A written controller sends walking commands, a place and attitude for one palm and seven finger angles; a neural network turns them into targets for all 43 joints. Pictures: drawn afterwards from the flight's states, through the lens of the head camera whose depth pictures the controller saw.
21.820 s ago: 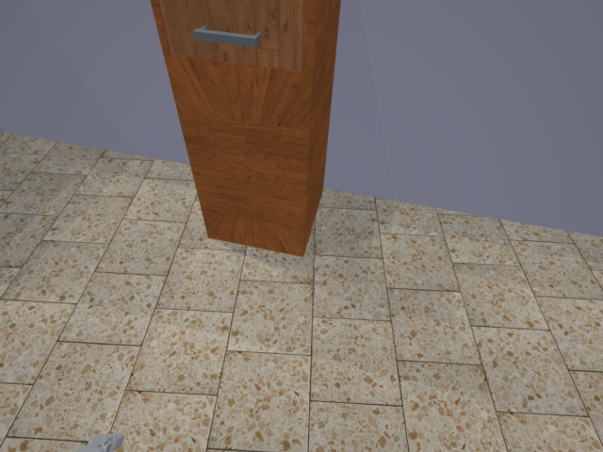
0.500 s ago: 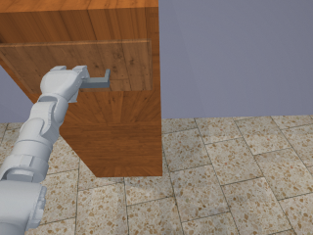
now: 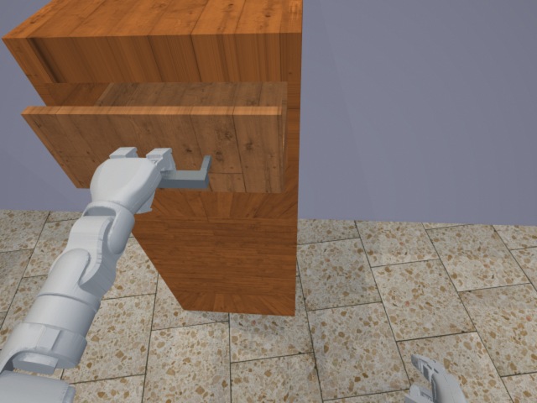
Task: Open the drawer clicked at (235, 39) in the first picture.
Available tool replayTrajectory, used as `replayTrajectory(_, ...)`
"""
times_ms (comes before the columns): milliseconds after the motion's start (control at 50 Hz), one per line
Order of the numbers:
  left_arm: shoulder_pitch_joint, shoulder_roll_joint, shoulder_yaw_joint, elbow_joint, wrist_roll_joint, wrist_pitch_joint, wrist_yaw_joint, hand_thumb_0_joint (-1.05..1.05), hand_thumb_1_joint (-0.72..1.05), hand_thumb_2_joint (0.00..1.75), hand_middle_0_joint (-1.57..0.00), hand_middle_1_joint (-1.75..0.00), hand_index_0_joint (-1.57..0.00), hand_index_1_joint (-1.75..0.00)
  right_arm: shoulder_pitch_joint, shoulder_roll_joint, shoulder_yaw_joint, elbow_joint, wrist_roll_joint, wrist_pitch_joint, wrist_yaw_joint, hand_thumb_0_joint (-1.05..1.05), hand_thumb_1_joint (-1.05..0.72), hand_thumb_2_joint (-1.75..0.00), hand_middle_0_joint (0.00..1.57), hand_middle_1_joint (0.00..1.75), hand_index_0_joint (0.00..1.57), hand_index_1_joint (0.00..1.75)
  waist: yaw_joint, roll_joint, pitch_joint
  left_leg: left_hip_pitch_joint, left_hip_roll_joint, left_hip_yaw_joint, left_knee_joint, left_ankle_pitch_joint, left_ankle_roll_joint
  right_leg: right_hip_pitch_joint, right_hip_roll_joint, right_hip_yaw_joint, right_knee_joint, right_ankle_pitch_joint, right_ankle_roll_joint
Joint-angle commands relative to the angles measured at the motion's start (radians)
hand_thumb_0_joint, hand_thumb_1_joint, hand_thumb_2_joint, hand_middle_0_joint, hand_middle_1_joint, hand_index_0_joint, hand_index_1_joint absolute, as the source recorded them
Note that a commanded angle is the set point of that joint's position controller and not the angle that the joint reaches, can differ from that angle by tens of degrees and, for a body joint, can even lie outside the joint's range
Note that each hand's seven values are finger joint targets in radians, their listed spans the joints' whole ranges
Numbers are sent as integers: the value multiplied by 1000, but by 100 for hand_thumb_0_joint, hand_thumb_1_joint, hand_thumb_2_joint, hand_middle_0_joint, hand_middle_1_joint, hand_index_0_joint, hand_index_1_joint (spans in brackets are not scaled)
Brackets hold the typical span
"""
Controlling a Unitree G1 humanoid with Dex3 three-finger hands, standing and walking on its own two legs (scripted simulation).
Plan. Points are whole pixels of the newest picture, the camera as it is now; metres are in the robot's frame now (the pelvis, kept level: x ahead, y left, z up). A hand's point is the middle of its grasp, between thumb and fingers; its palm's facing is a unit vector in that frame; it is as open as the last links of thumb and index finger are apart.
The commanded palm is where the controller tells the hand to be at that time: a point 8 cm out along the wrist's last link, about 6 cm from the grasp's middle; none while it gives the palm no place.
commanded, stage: pull the drawer open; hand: left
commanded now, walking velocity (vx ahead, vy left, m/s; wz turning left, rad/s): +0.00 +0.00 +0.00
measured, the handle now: (158, 169) +0.43 +0.21 +0.12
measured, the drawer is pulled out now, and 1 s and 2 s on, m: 0.08 0.20 0.30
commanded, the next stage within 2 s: none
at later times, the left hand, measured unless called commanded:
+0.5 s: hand (130, 235) +0.32 +0.23 +0.10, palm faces +0.01 -0.06 -1.00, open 5.3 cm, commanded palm +0.28 +0.24 +0.16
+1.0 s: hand (113, 275) +0.25 +0.23 +0.10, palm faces +0.03 -0.08 -1.00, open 5.3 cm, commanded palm +0.22 +0.24 +0.16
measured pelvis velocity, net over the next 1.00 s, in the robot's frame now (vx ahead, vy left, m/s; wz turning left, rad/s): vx -0.02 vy -0.01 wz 0.01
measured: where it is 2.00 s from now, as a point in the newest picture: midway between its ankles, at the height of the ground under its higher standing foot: outside the picture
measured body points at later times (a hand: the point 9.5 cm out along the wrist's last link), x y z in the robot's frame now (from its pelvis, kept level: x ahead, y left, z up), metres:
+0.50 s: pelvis -0.01 -0.01 +0.00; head +0.01 -0.05 +0.45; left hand +0.31 +0.23 +0.15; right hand +0.17 -0.24 -0.12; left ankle -0.04 +0.10 -0.74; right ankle -0.02 -0.11 -0.74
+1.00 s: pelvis -0.02 -0.01 +0.00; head -0.01 -0.05 +0.45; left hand +0.25 +0.23 +0.15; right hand +0.20 -0.22 -0.10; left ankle -0.04 +0.10 -0.74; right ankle -0.02 -0.11 -0.74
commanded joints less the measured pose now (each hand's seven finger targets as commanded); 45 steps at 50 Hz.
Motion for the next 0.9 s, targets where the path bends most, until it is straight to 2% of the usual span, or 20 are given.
replayTrajectory(0,-247,238,156,-253,-12,5,40,0,90,90,-40,-135,-40,-135,-58,-116,-45,-124,-12,-43,-10,0,-90,-90,20,30,20,30,25,-21,-326,144,-17,-48,-13,535,10,192,26,25,-20,415,-19)
replayTrajectory(40,-231,196,121,-284,-20,5,37,0,90,90,-40,-135,-40,-135,-72,-113,-41,-129,-12,-47,-9,0,-90,-90,20,30,20,30,20,-28,-306,145,-16,-49,-15,528,9,182,25,23,-25,411,-17)
replayTrajectory(60,-208,225,154,-280,-24,1,36,0,90,90,-40,-135,-40,-135,-71,-117,-43,-125,-14,-49,-11,0,-90,-90,20,30,20,30,21,-66,-306,142,-14,-47,-17,521,12,197,24,24,-30,412,-17)
replayTrajectory(160,-178,254,178,-293,-24,-6,37,0,90,90,-40,-135,-40,-135,-93,-120,-35,-119,-15,-56,-18,0,-90,-90,20,30,20,30,26,-59,-266,113,-24,-42,-35,429,11,203,21,26,-43,370,-18)
replayTrajectory(200,-178,213,146,-318,-23,-10,41,0,90,90,-40,-135,-40,-135,-99,-109,-34,-120,-15,-63,-16,0,-90,-90,20,30,20,30,26,-29,-260,119,-26,-44,-38,417,10,191,21,26,-43,354,-19)
replayTrajectory(240,-137,221,159,-340,-23,-11,45,0,90,90,-40,-135,-40,-135,-106,-108,-36,-122,-17,-66,-17,0,-90,-90,20,30,20,30,36,-26,-274,130,-28,-42,-36,437,10,201,21,26,-41,372,-18)
replayTrajectory(320,-105,245,192,-319,-39,-17,44,0,90,90,-40,-135,-40,-135,-114,-109,-30,-116,-18,-73,-22,0,-90,-90,20,30,20,30,39,-78,-240,93,-30,-41,-48,370,12,218,15,28,-50,348,-14)
replayTrajectory(360,-91,273,217,-334,-38,-22,45,0,90,90,-40,-135,-40,-135,-118,-116,-32,-114,-19,-73,-25,0,-90,-90,20,30,20,30,42,-74,-252,96,-32,-35,-47,366,12,232,13,36,-53,348,-13)
replayTrajectory(420,-18,236,203,-397,-46,-31,48,0,90,90,-40,-135,-40,-135,-135,-104,-33,-129,-21,-83,-18,0,-90,-90,20,30,20,30,57,-45,-265,110,-34,-36,-48,386,11,239,10,34,-45,367,-13)
replayTrajectory(460,9,269,236,-394,-49,-32,50,0,90,90,-40,-135,-40,-135,-139,-112,-32,-125,-22,-81,-18,0,-90,-90,20,30,20,30,59,-59,-249,97,-34,-37,-49,378,8,245,11,37,-48,361,-14)
replayTrajectory(520,58,230,215,-459,-54,-37,59,0,90,90,-40,-135,-40,-135,-154,-103,-32,-139,-24,-91,-13,0,-90,-90,20,30,20,30,65,-45,-243,105,-32,-37,-50,386,10,235,10,33,-42,368,-13)
replayTrajectory(560,78,250,236,-473,-51,-35,63,0,90,90,-40,-135,-40,-135,-156,-108,-33,-134,-24,-92,-11,0,-90,-90,20,30,20,30,64,-58,-232,108,-30,-37,-50,383,7,231,12,34,-48,353,-14)
replayTrajectory(580,88,230,219,-501,-54,-34,65,0,90,90,-40,-135,-40,-135,-166,-101,-29,-143,-25,-96,-10,0,-90,-90,20,30,20,30,67,-31,-236,112,-31,-37,-51,375,9,230,9,34,-47,347,-13)
replayTrajectory(640,100,241,233,-506,-49,-27,71,0,90,90,-40,-135,-40,-135,-169,-100,-28,-136,-27,-98,-12,0,-90,-90,20,30,20,30,64,-46,-211,106,-31,-36,-55,350,8,217,10,34,-54,326,-12)
replayTrajectory(660,121,283,274,-518,-53,-29,75,0,90,90,-40,-135,-40,-135,-172,-107,-29,-133,-27,-99,-13,0,-90,-90,20,30,20,30,70,-38,-216,111,-30,-35,-53,350,6,230,10,40,-56,325,-15)
replayTrajectory(700,158,240,245,-524,-50,-23,77,0,90,90,-40,-135,-40,-135,-177,-94,-25,-135,-28,-101,-12,0,-90,-90,20,30,20,30,70,-36,-203,110,-31,-36,-57,350,6,223,9,32,-54,321,-14)
replayTrajectory(780,194,240,253,-578,-53,-20,80,0,90,90,-40,-135,-40,-135,-190,-90,-21,-139,-31,-104,-9,0,-90,-90,20,30,20,30,77,-25,-217,123,-30,-37,-58,353,4,228,7,31,-56,316,-13)
replayTrajectory(840,195,235,246,-573,-54,-14,79,0,90,90,-40,-135,-40,-135,-196,-91,-18,-133,-30,-101,-12,0,-90,-90,20,30,20,30,69,-35,-174,113,-31,-37,-64,323,3,204,11,30,-68,286,-11)
replayTrajectory(860,190,261,266,-586,-56,-18,81,0,90,90,-40,-135,-40,-135,-195,-96,-18,-131,-30,-104,-13,0,-90,-90,20,30,20,30,69,-36,-176,120,-28,-37,-64,323,1,211,11,35,-71,282,-13)
replayTrajectory(880,209,229,242,-594,-54,-16,79,0,90,90,-40,-135,-40,-135,-201,-85,-13,-139,-34,-106,-11,0,-90,-90,20,30,20,30,76,-32,-191,119,-31,-39,-67,320,3,220,7,30,-69,279,-12)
